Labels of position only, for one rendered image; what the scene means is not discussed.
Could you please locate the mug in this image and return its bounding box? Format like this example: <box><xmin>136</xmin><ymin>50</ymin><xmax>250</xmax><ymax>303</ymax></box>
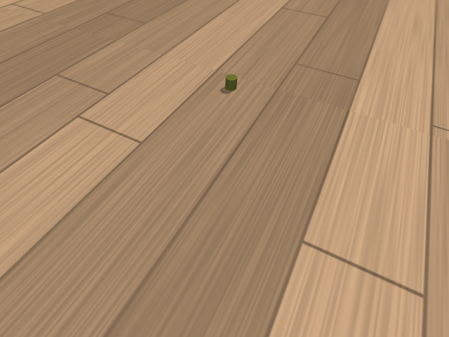
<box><xmin>225</xmin><ymin>74</ymin><xmax>237</xmax><ymax>91</ymax></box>

